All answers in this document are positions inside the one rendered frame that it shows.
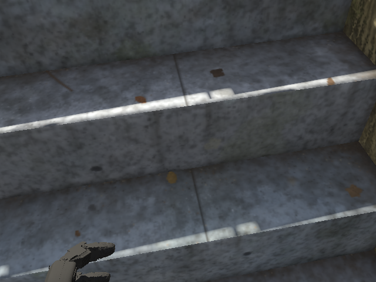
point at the robot left hand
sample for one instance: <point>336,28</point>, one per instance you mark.
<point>65,269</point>

